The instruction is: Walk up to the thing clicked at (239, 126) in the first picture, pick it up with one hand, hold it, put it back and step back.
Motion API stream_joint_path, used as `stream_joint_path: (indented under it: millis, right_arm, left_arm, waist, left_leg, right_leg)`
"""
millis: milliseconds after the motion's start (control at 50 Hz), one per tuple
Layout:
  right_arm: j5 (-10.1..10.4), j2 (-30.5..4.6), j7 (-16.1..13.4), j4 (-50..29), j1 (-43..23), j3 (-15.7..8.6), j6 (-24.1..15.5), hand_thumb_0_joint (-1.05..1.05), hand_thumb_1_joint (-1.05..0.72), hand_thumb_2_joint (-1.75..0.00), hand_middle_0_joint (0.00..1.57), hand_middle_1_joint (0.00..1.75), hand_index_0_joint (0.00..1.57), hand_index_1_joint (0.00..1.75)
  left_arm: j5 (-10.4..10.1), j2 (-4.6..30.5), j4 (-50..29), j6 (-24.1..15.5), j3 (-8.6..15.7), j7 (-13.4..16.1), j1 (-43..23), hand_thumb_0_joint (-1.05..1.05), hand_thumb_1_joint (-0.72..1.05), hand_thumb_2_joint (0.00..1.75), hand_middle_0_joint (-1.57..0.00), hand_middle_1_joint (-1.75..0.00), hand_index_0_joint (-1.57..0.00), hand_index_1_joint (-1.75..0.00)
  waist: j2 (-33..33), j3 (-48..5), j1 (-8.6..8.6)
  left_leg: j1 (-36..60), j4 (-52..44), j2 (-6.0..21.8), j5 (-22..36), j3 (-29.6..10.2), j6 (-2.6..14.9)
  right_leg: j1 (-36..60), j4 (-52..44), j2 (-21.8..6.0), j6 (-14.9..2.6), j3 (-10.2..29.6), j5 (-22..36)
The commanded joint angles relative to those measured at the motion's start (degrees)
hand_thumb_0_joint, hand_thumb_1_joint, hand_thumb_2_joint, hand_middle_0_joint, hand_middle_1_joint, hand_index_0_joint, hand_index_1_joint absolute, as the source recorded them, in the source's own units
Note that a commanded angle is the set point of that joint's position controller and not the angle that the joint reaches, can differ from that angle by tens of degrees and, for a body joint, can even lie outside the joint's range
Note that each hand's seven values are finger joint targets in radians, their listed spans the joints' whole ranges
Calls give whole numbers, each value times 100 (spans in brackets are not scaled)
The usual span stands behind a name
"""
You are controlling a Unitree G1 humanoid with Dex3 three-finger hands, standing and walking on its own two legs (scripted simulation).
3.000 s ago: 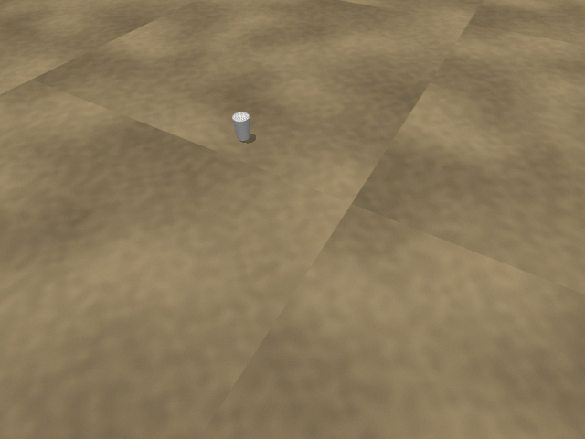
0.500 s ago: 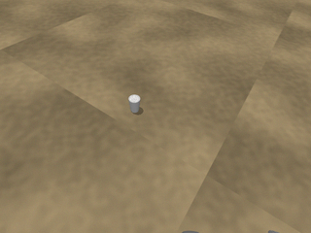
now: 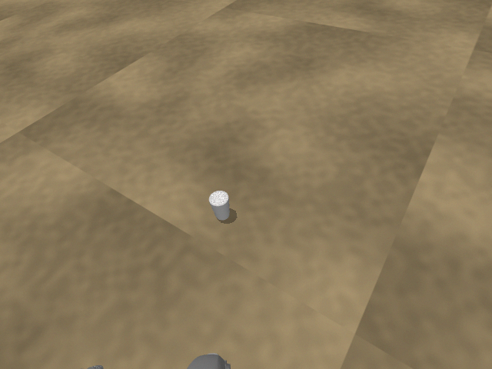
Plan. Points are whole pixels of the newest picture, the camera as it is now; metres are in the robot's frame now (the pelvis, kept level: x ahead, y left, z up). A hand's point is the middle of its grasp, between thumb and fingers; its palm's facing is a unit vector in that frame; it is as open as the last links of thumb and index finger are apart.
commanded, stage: walk up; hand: left
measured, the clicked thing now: (220, 206) +0.95 +0.24 -0.71
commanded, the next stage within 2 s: none
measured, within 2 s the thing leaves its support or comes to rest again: neither
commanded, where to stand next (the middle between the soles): +0.63 +0.02 m, yaw +1 degrees
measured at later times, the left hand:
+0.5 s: hand (116, 316) +0.25 +0.31 -0.15, palm faces -0.04 -0.94 -0.33, open 7.4 cm
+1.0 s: hand (145, 244) +0.41 +0.28 -0.13, palm faces +0.02 -0.91 -0.41, open 7.4 cm
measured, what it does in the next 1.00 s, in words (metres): walks ahead: left foot, then right foot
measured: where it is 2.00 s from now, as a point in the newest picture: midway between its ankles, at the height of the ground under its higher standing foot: (266, 279)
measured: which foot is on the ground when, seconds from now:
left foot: up 0.00-0.22, down 0.24-0.70, up 0.72-1.00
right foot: down 0.00-0.26, up 0.28-0.66, down 0.68-1.00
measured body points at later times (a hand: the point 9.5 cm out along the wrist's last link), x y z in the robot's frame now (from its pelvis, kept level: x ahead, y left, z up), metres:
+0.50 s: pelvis +0.20 +0.04 +0.00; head +0.22 +0.07 +0.45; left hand +0.26 +0.36 -0.13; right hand +0.28 -0.28 -0.09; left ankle +0.22 +0.15 -0.74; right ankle +0.27 -0.11 -0.69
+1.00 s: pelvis +0.37 +0.00 +0.00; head +0.39 -0.02 +0.45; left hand +0.40 +0.33 -0.10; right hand +0.45 -0.32 -0.12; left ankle +0.47 +0.15 -0.71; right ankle +0.39 -0.12 -0.74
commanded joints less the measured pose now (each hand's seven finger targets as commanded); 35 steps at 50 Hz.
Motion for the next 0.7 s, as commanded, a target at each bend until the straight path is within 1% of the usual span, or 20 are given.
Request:
stream_joint_path:
  millis: [0, 60, 140, 180, 200, 220, 240, 260, 280, 300, 340, 360, 400, 460, 520, 580, 620, 640, 660, 680]
  right_arm:
    - [-77, -964, 66, -391, 31, -314, -56, 0, -90, -90, 20, 30, 20, 30]
    - [-99, -850, 109, -542, -433, -290, -101, 0, -90, -90, 20, 30, 20, 30]
    - [-65, -904, 133, -553, -521, -340, -187, 0, -90, -90, 20, 30, 20, 30]
    - [-69, -936, 90, -434, -114, -375, -207, 0, -90, -90, 20, 30, 20, 30]
    - [-76, -1107, 32, -289, 431, -433, -247, 0, -90, -90, 20, 30, 20, 30]
    - [-165, -1460, -51, -140, 1103, -543, -301, 0, -90, -90, 20, 30, 20, 30]
    - [-184, -1922, -123, -317, 1225, -653, -335, 0, -90, -90, 20, 30, 20, 30]
    - [44, -2022, -129, -376, 1160, -707, -312, 0, -90, -90, 20, 30, 20, 30]
    - [93, -1740, -165, -426, 853, -627, -284, 0, -90, -90, 20, 30, 20, 30]
    - [96, -1574, -197, -512, 626, -513, -288, 0, -90, -90, 20, 30, 20, 30]
    - [105, -1316, -221, -571, 334, -393, -314, 0, -90, -90, 20, 30, 20, 30]
    - [94, -1287, -219, -582, 280, -377, -334, 0, -90, -90, 20, 30, 20, 30]
    - [57, -1317, -221, -680, 284, -391, -349, 0, -90, -90, 20, 30, 20, 30]
    - [35, -1413, -195, -714, 267, -424, -356, 0, -90, -90, 20, 30, 20, 30]
    - [35, -1393, -165, -740, 263, -409, -334, 0, -90, -90, 20, 30, 20, 30]
    - [38, -1425, -155, -827, 51, -407, -285, 0, -90, -90, 20, 30, 20, 30]
    - [48, -1369, -163, -864, 6, -385, -236, 0, -90, -90, 20, 30, 20, 30]
    - [23, -1210, -166, -869, 88, -314, -224, 0, -90, -90, 20, 30, 20, 30]
    - [8, -929, -160, -850, 339, -202, -219, 0, -90, -90, 20, 30, 20, 30]
    - [45, -532, -144, -1000, 533, -63, -225, 0, -90, -90, 20, 30, 20, 30]
  left_arm:
    - [-11, 1729, -419, -146, 542, 92, 214, 0, 90, 90, -20, -30, -20, -30]
    - [12, 1765, -419, -145, 547, 73, 429, 0, 90, 90, -20, -30, -20, -30]
    - [-8, 1832, -473, -112, 523, 65, 301, 0, 90, 90, -20, -30, -20, -30]
    - [8, 1866, -491, -75, 488, 82, 124, 0, 90, 90, -20, -30, -20, -30]
    - [25, 1695, -510, -68, 413, 93, 181, 0, 90, 90, -20, -30, -20, -30]
    - [-32, 1338, -506, -39, 276, 113, 505, 0, 90, 90, -20, -30, -20, -30]
    - [-108, 957, -543, -10, 189, 102, 746, 0, 90, 90, -20, -30, -20, -30]
    - [-82, 1581, -397, 34, 315, 214, 557, 0, 90, 90, -20, -30, -20, -30]
    - [-70, 1682, -318, 46, 270, 227, 419, 0, 90, 90, -20, -30, -20, -30]
    - [-120, 1581, -253, 42, 273, 213, 535, 0, 90, 90, -20, -30, -20, -30]
    - [-124, 1525, -87, 91, 276, 162, 709, 0, 90, 90, -20, -30, -20, -30]
    - [-101, 1465, -67, 123, 287, 115, 746, 0, 90, 90, -20, -30, -20, -30]
    - [-66, 1372, -80, 150, 278, 48, 714, 0, 90, 90, -20, -30, -20, -30]
    - [4, 1287, -235, 168, 293, -44, 252, 0, 90, 90, -20, -30, -20, -30]
    - [11, 1227, -269, 136, 322, -105, -53, 0, 90, 90, -20, -30, -20, -30]
    - [3, 1233, -222, 84, 369, -115, -151, 0, 90, 90, -20, -30, -20, -30]
    - [16, 1234, -60, 38, 409, -83, 199, 0, 90, 90, -20, -30, -20, -30]
    - [47, 1424, 3, -11, 479, -37, 408, 0, 90, 90, -20, -30, -20, -30]
    - [62, 1673, 97, -68, 595, 32, 893, 0, 90, 90, -20, -30, -20, -30]
    - [57, 2252, 24, -126, 730, 119, 1325, 0, 90, 90, -20, -30, -20, -30]
  waist:
    - [-1145, 41, 144]
    - [-1044, 55, 293]
    - [-845, -8, 181]
    - [-721, -74, -124]
    - [-302, -377, -412]
    - [774, -925, -654]
    - [1647, -1028, -601]
    - [763, -1074, -653]
    - [45, -692, -481]
    - [67, -450, -339]
    - [321, -174, -128]
    - [426, -195, -124]
    - [561, -232, -125]
    - [564, -30, -207]
    - [503, 45, -229]
    - [443, 25, -132]
    - [120, -147, 107]
    - [-226, -300, 218]
    - [-1120, -611, 465]
    - [-2387, -947, 557]
  left_leg:
    - [-486, -1084, 201, 346, 34, -163]
    - [-324, -1812, 216, 746, 118, -119]
    - [589, -2371, 61, 769, 299, 15]
    - [1334, -2511, -99, 624, 456, 106]
    - [2161, -2732, -229, 366, 392, 216]
    - [3139, -3339, 281, -396, -526, 523]
    - [4038, -3937, 1690, -714, -3235, 1008]
    - [3762, -4079, 2117, -424, -3787, 1551]
    - [3183, -3997, 1874, 139, -2908, 1433]
    - [2897, -3959, 1641, 804, -2202, 1299]
    - [2105, -4037, 1281, 1321, -1174, 1071]
    - [1936, -4115, 1150, 1359, -921, 1033]
    - [2034, -4133, 1149, 1361, -693, 1189]
    - [1916, -4310, 1158, 774, -532, 1318]
    - [1702, -4281, 942, 389, -322, 1157]
    - [1296, -4005, 982, 61, -303, 1067]
    - [1095, -3384, 931, 97, -205, 909]
    - [775, -2729, 710, 281, -7, 787]
    - [353, -1313, 285, 360, 361, 634]
    - [-747, 374, -473, -1109, 707, 246]
  right_leg:
    - [119, -1773, -1270, -963, 1128, -1188]
    - [254, -1651, -1307, -915, 1019, -1014]
    - [12, -1268, -1346, -858, 855, -840]
    - [-278, -694, -1314, -750, 739, -465]
    - [-400, 325, -1092, -593, 506, 647]
    - [-891, 2175, -578, -310, 43, 881]
    - [-2531, 3451, 377, 51, 131, -1479]
    - [-2640, 3924, 95, -48, 735, -1816]
    - [-2527, 4143, -70, -32, 1083, -1483]
    - [-2409, 4001, -161, -17, 1149, -1166]
    - [-1982, 3395, -396, 34, 1039, -849]
    - [-1801, 3263, -369, 88, 938, -680]
    - [-1811, 2760, -433, 222, 744, -562]
    - [-1864, 1999, -586, 276, 538, -217]
    - [-1502, 1233, -512, 228, 373, 287]
    - [-759, 720, -356, 161, 275, 348]
    - [52, 385, -168, 116, 121, 467]
    - [745, 287, -62, 69, 126, 168]
    - [1579, -219, -260, -72, 572, -584]
    - [2208, -1145, -1929, -638, 3312, -1536]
